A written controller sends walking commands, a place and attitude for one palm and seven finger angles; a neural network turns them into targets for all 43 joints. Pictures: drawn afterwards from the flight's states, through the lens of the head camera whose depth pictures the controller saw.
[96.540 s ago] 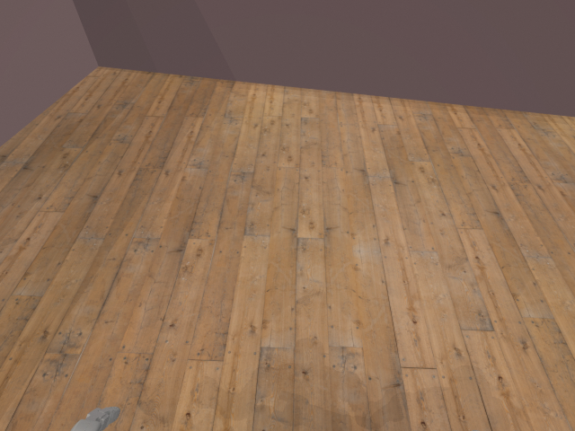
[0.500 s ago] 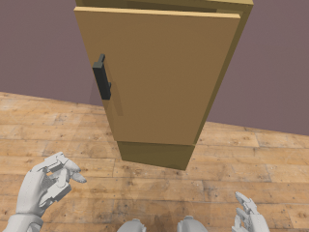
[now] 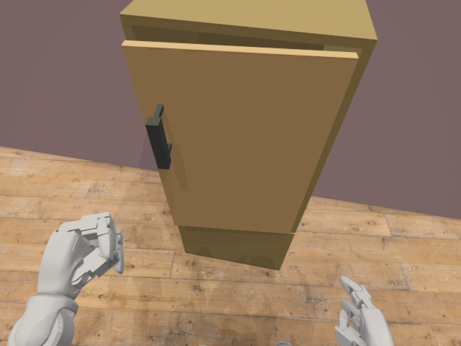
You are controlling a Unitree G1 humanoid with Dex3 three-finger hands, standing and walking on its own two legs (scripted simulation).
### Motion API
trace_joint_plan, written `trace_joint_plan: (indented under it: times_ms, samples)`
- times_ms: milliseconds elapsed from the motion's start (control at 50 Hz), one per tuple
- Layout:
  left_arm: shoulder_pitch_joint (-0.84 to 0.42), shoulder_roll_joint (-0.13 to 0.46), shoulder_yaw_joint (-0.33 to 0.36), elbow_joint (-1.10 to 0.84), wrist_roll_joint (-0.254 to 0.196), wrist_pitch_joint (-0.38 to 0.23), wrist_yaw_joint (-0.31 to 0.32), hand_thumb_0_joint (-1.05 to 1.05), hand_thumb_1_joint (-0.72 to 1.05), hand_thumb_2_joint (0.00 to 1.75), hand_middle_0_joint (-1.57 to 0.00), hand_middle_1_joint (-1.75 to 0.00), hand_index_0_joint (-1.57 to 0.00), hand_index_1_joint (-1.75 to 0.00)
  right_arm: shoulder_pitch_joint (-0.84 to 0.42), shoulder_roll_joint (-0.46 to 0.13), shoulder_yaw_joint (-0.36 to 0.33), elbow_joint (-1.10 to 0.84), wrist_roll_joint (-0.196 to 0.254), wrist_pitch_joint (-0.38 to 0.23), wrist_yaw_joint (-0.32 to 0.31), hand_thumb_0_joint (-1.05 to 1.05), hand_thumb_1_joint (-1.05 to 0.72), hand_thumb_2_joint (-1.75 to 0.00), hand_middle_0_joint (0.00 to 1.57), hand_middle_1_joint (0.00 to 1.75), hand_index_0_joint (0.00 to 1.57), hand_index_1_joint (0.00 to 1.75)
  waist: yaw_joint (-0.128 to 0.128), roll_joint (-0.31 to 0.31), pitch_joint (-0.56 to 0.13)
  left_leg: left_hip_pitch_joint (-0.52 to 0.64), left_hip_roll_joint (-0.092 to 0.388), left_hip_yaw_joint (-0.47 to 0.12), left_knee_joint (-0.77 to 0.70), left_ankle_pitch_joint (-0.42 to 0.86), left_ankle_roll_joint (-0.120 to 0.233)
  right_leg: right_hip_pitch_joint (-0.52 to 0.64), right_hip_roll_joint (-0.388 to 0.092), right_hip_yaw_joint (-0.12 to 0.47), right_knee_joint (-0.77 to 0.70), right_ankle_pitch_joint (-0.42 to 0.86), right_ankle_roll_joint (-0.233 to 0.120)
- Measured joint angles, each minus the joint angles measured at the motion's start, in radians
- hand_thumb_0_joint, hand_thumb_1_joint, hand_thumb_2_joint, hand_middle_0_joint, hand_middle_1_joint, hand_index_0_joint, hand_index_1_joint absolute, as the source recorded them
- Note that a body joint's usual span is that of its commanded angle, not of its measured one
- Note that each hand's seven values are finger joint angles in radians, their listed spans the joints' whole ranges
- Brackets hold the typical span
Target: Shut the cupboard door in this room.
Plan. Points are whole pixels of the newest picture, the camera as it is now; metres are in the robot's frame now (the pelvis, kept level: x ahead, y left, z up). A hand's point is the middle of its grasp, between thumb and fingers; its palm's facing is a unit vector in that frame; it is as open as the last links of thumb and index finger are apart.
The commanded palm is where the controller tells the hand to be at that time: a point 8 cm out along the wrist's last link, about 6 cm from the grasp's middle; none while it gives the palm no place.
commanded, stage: raise the hand and make a fist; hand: left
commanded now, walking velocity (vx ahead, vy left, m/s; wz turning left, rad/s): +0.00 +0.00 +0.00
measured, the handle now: (162, 137) +0.47 +0.18 +0.08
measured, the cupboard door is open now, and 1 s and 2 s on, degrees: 6 6 6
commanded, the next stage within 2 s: bring the fist close to the handle in 0.42 s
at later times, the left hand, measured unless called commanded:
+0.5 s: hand (143, 264) +0.22 +0.15 +0.08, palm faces +0.00 -1.00 -0.05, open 3.1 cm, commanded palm +0.20 +0.21 +0.09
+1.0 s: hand (147, 215) +0.29 +0.16 +0.09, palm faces -0.01 -1.00 -0.02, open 3.1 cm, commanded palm +0.27 +0.22 +0.09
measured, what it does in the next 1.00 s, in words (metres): stands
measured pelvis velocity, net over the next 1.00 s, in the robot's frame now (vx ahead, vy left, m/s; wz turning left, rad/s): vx -0.01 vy -0.01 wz -0.01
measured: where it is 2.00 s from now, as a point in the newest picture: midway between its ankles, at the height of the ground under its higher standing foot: outside the picture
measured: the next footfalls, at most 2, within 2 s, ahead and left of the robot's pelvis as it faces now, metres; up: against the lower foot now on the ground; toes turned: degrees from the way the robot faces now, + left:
none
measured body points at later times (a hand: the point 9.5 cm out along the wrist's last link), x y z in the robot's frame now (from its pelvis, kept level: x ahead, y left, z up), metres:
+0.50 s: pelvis +0.00 -0.03 +0.01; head +0.03 -0.04 +0.45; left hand +0.22 +0.20 +0.09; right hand +0.17 -0.26 -0.07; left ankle -0.03 +0.09 -0.68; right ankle +0.03 -0.12 -0.68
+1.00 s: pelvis -0.01 -0.01 +0.01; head +0.03 -0.02 +0.46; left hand +0.29 +0.22 +0.10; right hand +0.15 -0.25 -0.07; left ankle -0.03 +0.09 -0.68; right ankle +0.03 -0.12 -0.68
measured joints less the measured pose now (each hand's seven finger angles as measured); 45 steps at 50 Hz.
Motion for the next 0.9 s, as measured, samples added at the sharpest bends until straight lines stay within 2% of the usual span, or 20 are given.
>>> trace_joint_plan:
  times_ms: [180,220,360,500,580,700,800,900]
  samples:
    - [-0.006,-0.012,-0.015,0.06,-0.002,0.072,-0.022,0.01,0.91,0.9,-1.3,-1.5,-1.3,-1.49,0.013,-0.014,-0.009,0.015,0.009,0.021,-0.005,0.02,-0.9,-0.9,0.2,0.3,0.2,0.3,-0.018,0.01,-0.004,0.033,0.007,0.003,-0.046,0.018,-0.012,0.022,0.007,0.004,-0.026,0.009,-0.014]
    - [0.004,-0.011,-0.016,0.06,-0.002,0.063,-0.013,0.01,0.9,0.9,-1.3,-1.5,-1.3,-1.49,0.016,-0.015,-0.013,0.015,0.007,0.019,-0.008,0.02,-0.9,-0.9,0.2,0.3,0.2,0.3,-0.019,0.006,-0.002,0.04,0.009,0.004,-0.053,0.021,-0.016,0.025,0.009,0.004,-0.027,0.01,-0.018]
    - [-0.007,-0.02,0.0,0.057,-0.003,-0.025,0.013,0.01,0.9,0.9,-1.3,-1.5,-1.3,-1.49,0.007,-0.023,-0.022,0.03,0.005,0.01,-0.005,0.02,-0.91,-0.9,0.2,0.3,0.2,0.3,-0.016,0.003,0.004,0.034,0.016,-0.006,-0.044,0.021,-0.029,0.02,0.015,-0.006,-0.016,0.007,-0.031]
    - [0.004,-0.021,-0.027,0.086,-0.001,0.009,-0.02,0.01,0.9,0.9,-1.3,-1.5,-1.3,-1.5,-0.002,-0.023,-0.022,0.027,0.01,0.017,-0.009,0.02,-0.91,-0.9,0.2,0.3,0.2,0.3,-0.016,0.009,0.0,0.039,0.017,-0.003,-0.057,0.03,-0.034,0.019,0.015,-0.003,-0.019,0.012,-0.035]
    - [0.001,-0.02,-0.014,0.087,-0.004,-0.01,-0.006,0.01,0.9,0.89,-1.3,-1.5,-1.3,-1.49,-0.004,-0.017,-0.021,0.028,0.008,0.014,-0.012,0.02,-0.91,-0.9,0.2,0.3,0.2,0.3,-0.013,0.004,0.002,0.043,0.018,-0.003,-0.06,0.033,-0.036,0.023,0.017,-0.003,-0.022,0.014,-0.037]
    - [-0.093,-0.01,0.019,0.152,-0.009,-0.042,-0.011,0.01,0.9,0.9,-1.3,-1.5,-1.3,-1.5,-0.022,-0.02,-0.017,0.052,0.01,0.012,-0.012,0.02,-0.91,-0.9,0.2,0.3,0.2,0.3,-0.01,0.005,0.008,0.026,0.017,-0.01,-0.045,0.033,-0.035,0.012,0.015,-0.01,-0.016,0.017,-0.036]
    - [-0.191,-0.006,0.007,0.235,-0.009,-0.001,-0.037,0.01,0.9,0.9,-1.3,-1.5,-1.3,-1.5,-0.027,-0.024,-0.014,0.065,0.018,0.013,-0.02,0.02,-0.91,-0.9,0.2,0.3,0.2,0.3,-0.016,0.01,0.017,0.021,0.012,-0.009,-0.047,0.038,-0.028,0.012,0.01,-0.009,-0.025,0.026,-0.029]
    - [-0.275,-0.012,-0.004,0.284,0.004,0.016,-0.019,0.01,0.9,0.9,-1.3,-1.5,-1.3,-1.5,-0.02,-0.018,-0.013,0.074,0.014,0.014,-0.024,0.02,-0.91,-0.9,0.2,0.3,0.2,0.3,-0.026,0.001,0.019,0.028,0.007,0.005,-0.062,0.044,-0.02,0.013,0.006,0.005,-0.034,0.032,-0.021]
